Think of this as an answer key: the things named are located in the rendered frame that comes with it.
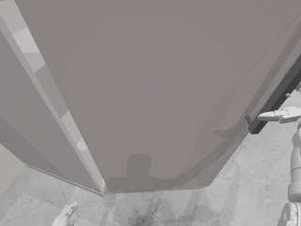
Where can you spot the left robot hand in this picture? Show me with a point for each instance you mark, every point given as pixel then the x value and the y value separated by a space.
pixel 65 215

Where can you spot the handle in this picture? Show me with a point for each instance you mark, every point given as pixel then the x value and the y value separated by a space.
pixel 287 85

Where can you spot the right robot upper arm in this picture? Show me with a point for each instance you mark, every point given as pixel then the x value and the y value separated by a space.
pixel 290 215

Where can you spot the right robot hand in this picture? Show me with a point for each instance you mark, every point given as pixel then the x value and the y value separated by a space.
pixel 287 114

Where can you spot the robot right forearm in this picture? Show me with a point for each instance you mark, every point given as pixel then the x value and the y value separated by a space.
pixel 294 188

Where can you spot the fridge door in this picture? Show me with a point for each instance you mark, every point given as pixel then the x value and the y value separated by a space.
pixel 160 89

